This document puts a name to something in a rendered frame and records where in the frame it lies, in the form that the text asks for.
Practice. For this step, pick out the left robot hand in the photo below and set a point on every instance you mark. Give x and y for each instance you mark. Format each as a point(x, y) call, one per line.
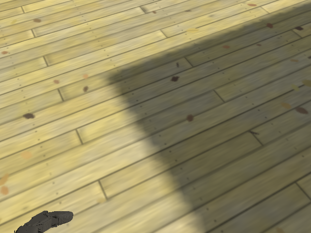
point(44, 221)

